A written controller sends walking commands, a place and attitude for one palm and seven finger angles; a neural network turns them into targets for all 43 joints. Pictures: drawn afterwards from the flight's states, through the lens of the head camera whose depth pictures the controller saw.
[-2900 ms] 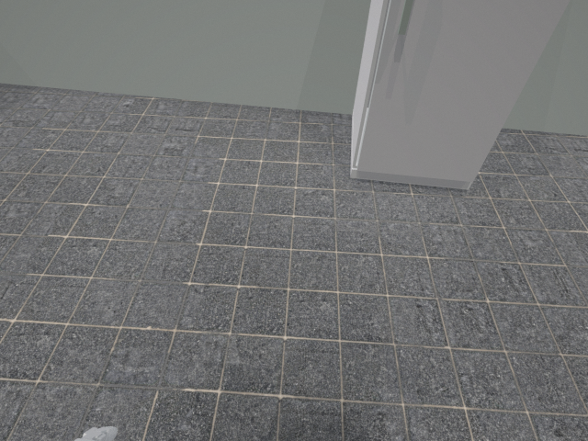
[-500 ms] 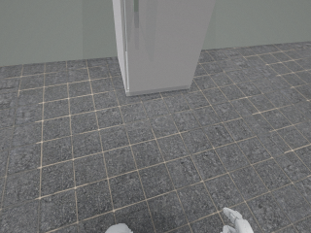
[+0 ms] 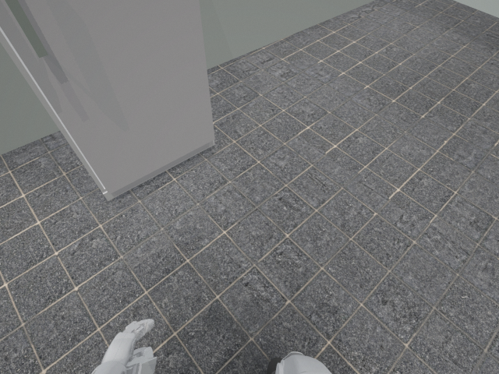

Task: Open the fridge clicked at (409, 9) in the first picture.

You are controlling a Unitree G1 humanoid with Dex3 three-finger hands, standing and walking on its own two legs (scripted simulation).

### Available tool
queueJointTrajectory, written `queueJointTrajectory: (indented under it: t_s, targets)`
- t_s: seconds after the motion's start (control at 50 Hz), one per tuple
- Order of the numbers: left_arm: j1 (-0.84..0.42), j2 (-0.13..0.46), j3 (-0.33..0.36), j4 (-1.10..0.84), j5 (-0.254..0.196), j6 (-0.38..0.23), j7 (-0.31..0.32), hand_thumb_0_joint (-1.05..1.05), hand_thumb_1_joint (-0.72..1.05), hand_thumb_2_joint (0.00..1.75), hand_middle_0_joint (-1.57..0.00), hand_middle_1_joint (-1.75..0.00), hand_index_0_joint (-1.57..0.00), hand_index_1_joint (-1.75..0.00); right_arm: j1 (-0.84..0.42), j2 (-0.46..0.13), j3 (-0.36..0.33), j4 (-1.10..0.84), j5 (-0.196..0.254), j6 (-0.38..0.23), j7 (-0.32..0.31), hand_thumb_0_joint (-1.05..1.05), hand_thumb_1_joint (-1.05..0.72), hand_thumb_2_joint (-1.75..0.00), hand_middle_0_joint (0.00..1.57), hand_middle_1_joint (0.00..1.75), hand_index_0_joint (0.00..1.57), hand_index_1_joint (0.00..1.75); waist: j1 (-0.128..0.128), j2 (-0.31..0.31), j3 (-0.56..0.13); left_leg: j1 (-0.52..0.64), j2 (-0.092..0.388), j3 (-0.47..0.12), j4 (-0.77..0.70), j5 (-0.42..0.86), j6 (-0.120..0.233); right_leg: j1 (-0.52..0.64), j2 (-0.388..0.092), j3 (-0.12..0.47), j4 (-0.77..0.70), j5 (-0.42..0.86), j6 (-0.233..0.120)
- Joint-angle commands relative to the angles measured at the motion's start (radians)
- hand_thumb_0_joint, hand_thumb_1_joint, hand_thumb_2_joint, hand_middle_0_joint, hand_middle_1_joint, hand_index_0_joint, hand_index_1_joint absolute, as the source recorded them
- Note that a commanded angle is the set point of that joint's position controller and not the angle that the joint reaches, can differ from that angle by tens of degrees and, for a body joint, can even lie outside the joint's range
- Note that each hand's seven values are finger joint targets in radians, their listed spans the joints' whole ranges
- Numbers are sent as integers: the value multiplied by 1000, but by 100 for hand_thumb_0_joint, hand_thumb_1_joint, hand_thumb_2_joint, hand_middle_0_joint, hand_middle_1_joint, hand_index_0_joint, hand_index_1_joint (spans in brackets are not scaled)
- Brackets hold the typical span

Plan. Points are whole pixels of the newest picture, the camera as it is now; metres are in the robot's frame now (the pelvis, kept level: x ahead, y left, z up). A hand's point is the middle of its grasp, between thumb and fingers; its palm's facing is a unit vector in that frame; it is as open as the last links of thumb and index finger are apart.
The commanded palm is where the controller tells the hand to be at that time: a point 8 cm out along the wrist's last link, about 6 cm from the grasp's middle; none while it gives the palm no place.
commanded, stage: walk to a spot facing it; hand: left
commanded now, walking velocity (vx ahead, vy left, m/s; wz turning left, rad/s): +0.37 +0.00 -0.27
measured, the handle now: out of the picture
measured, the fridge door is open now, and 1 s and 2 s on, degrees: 0 0 0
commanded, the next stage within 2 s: turn to face it in 0.68 s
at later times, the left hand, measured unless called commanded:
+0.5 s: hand (126, 337) +0.21 +0.24 -0.17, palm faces -0.05 -0.98 -0.17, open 7.3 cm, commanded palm none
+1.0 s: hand (206, 185) +0.55 +0.10 -0.15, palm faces -0.33 -0.92 -0.22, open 7.3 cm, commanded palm none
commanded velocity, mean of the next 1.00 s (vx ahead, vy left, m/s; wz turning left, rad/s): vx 0.20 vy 0.00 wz -0.15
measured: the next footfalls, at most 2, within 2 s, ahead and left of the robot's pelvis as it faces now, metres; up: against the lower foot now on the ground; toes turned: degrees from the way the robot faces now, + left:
left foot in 0.40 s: +0.31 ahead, +0.13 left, +0.00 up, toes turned +4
right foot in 0.90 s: +0.45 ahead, -0.15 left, +0.00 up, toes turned -27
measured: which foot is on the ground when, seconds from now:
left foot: down 0.00-0.00, up 0.02-0.38, down 0.40-0.92, up 0.94-1.00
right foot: down 0.00-0.42, up 0.44-0.88, down 0.90-1.00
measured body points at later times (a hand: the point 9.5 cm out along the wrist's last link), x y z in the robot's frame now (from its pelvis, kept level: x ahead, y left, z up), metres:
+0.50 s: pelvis +0.21 +0.04 +0.01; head +0.22 +0.07 +0.46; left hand +0.21 +0.29 -0.15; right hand +0.30 -0.21 -0.11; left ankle +0.27 +0.13 -0.72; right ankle +0.10 -0.07 -0.65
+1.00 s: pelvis +0.37 -0.02 +0.00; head +0.40 -0.04 +0.45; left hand +0.57 +0.15 -0.13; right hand +0.22 -0.19 -0.16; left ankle +0.30 +0.14 -0.66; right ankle +0.41 -0.13 -0.72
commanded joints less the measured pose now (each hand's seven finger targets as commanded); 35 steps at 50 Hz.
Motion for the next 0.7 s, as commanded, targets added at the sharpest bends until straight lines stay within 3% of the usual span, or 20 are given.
queueJointTrajectory:
  t_s: [0.0,0.02,0.04,0.06,0.08,0.12,0.16,0.22,0.3,0.34,0.36,0.38,0.4,0.42,0.44,0.46,0.48,0.52,0.58,0.68]
  targets:
    - [421,304,82,62,-33,-23,43,0,90,90,-20,-30,-20,-30,-164,-128,-28,-162,16,-40,-11,0,-90,-90,20,30,20,30,221,-106,-341,-663,-38,-306,782,-39,29,686,-398,599,-239,260,-212]
    - [336,256,68,48,-30,-22,45,0,90,90,-20,-30,-20,-30,-193,-112,-33,-164,12,-33,-12,0,-90,-90,20,30,20,30,173,-63,-229,-685,-9,-324,787,40,24,562,-371,557,-272,180,-194]
    - [267,200,53,36,-29,-28,50,0,90,90,-20,-30,-20,-30,-197,-111,-30,-149,0,-22,-11,0,-90,-90,20,30,20,30,133,-31,-144,-652,26,-340,723,103,22,412,-325,459,-301,133,-160]
    - [222,163,41,34,-24,-36,53,0,90,90,-20,-30,-20,-30,-173,-92,-29,-133,-8,-9,-9,0,-90,-90,20,30,20,30,91,0,-108,-598,33,-337,659,136,18,302,-279,377,-322,143,-132]
    - [197,146,39,35,-17,-44,56,0,90,90,-20,-30,-20,-30,-132,-74,-28,-117,-11,-1,-6,0,-90,-90,20,30,20,30,60,-24,-117,-549,32,-329,596,141,13,254,-253,326,-329,158,-125]
    - [186,132,34,45,-13,-51,55,0,90,90,-20,-30,-20,-30,-95,-58,-28,-106,-12,12,-2,0,-90,-90,20,30,20,30,29,-68,-119,-508,20,-302,490,163,-2,194,-206,247,-336,152,-113]
    - [205,107,37,45,-13,-52,52,0,90,90,-20,-30,-20,-30,-153,-48,-29,-130,-14,15,5,0,-90,-90,20,30,20,30,44,-105,-78,-502,9,-287,380,213,-7,143,-179,244,-361,71,-113]
    - [231,126,33,64,-14,-54,47,0,90,90,-20,-30,-20,-30,-248,-49,-29,-168,-11,5,22,0,-90,-90,20,30,20,30,66,-133,-48,-490,-16,-272,202,264,0,162,-163,253,-371,-16,-105]
    - [274,152,35,76,-13,-49,48,0,90,90,-20,-30,-20,-30,-347,-69,-30,-206,-8,-13,30,0,-90,-90,20,30,20,30,94,-129,-35,-413,-57,-258,30,255,19,221,-188,301,-343,-51,-95]
    - [269,160,36,78,-18,-43,49,0,90,90,-20,-30,-20,-30,-309,-94,-34,-195,-8,-21,25,0,-90,-90,20,30,20,30,63,-91,-37,-275,-88,-229,-88,278,26,204,-164,284,-276,-21,-72]
    - [261,150,36,74,-22,-41,47,0,90,90,-20,-30,-20,-30,-227,-126,-41,-167,-10,-28,17,0,-90,-90,20,30,20,30,22,-27,-64,-119,-97,-235,-146,274,34,144,-123,249,-148,28,-50]
    - [280,104,32,64,-25,-38,41,0,90,90,-20,-30,-20,-30,-104,-206,-62,-136,-19,-35,5,0,-90,-90,20,30,20,30,-24,156,-142,82,39,-427,-231,179,82,12,-35,201,106,-11,-10]
    - [292,55,20,39,-30,-41,32,0,90,90,-20,-30,-20,-30,7,-309,-81,-119,-27,-32,2,0,-90,-90,20,30,20,30,-48,383,-189,188,301,-731,-381,107,171,-169,67,63,426,-389,40]
    - [250,95,26,35,-17,-36,41,0,90,90,-20,-30,-20,-30,-14,-269,-68,-111,-21,-25,-10,0,-90,-90,20,30,20,30,-52,341,-175,120,335,-804,-453,-11,176,-215,31,162,592,-393,37]
    - [194,97,33,33,-17,-36,34,0,90,90,-20,-30,-20,-30,-83,-224,-55,-129,-14,-25,-12,0,-90,-90,20,30,20,30,-28,217,-76,3,311,-736,-460,-23,185,-252,-20,178,658,-306,32]
    - [201,84,36,42,-14,-31,23,0,90,90,-20,-30,-20,-30,-148,-181,-42,-149,-13,-31,-13,0,-90,-90,20,30,20,30,8,133,-30,-60,274,-627,-469,25,171,-247,-52,176,668,-230,37]
    - [226,69,35,59,-10,-24,15,0,90,90,-20,-30,-20,-30,-202,-146,-32,-154,-8,-40,-16,0,-90,-90,20,30,20,30,46,109,-16,-101,241,-515,-464,131,145,-215,-72,164,652,-174,48]
    - [276,41,38,74,-6,1,15,0,90,90,-20,-30,-20,-30,-203,-122,-27,-149,-7,-49,-21,0,-90,-90,20,30,20,30,74,124,-42,-137,192,-352,-446,323,125,-162,-75,152,639,-122,68]
    - [269,18,42,59,-4,20,13,0,90,90,-20,-30,-20,-30,-167,-104,-31,-132,-2,-54,-27,0,-90,-90,20,30,20,30,81,96,-49,-90,172,-249,-432,490,132,-206,-82,120,604,-63,91]
    - [159,-1,39,15,-7,36,5,0,90,90,-20,-30,-20,-30,-126,-120,-34,-106,-1,-42,-29,0,-90,-90,20,30,20,30,64,144,-14,-37,164,-140,-391,713,148,-233,-78,55,395,-26,112]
